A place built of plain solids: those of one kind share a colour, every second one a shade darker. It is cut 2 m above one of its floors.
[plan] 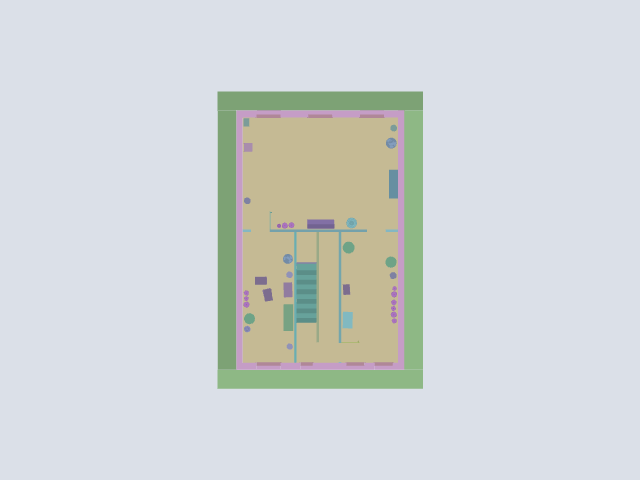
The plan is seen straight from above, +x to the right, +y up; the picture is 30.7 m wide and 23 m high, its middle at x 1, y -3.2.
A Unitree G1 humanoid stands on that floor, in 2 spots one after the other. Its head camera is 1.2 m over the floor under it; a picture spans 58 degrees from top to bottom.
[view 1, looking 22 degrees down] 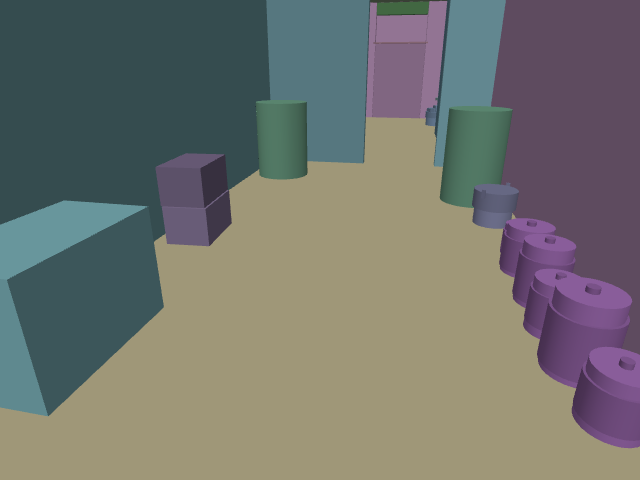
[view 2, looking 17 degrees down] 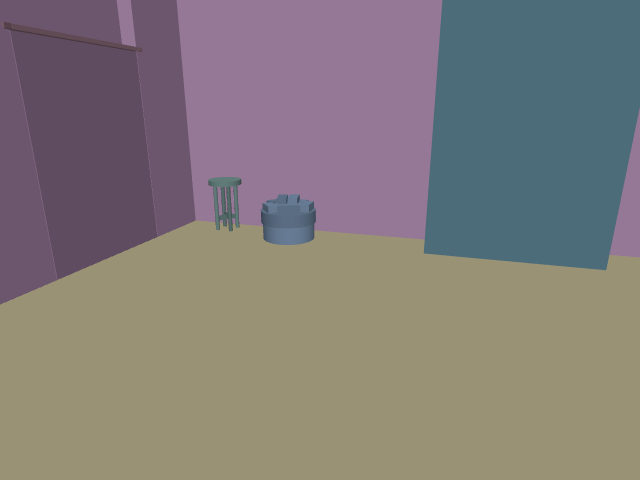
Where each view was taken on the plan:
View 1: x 3.77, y -8.46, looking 101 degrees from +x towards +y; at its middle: floor_basement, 3.20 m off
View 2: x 0.68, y -0.01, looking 17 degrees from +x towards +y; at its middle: floor_basement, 4.10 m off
